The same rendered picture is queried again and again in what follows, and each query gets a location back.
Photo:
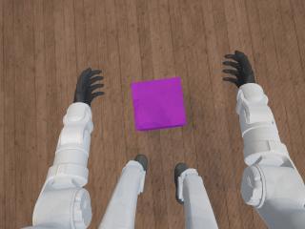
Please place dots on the carton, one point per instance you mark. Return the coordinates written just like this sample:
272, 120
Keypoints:
158, 104

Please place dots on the left robot hand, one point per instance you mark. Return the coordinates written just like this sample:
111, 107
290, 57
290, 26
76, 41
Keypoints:
83, 92

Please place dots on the left robot forearm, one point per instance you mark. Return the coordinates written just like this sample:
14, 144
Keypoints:
70, 163

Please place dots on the robot left thigh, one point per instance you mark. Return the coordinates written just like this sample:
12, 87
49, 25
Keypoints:
120, 212

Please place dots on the left robot upper arm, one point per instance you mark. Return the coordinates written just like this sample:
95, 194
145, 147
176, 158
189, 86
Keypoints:
67, 208

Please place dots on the robot right shin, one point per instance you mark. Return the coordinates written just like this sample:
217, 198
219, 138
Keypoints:
191, 171

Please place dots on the right robot upper arm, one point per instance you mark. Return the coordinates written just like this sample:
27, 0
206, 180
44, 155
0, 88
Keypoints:
277, 193

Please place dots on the right robot hand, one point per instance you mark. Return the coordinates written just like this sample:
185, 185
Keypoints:
244, 73

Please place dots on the right robot forearm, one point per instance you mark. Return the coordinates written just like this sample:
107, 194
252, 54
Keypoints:
262, 144

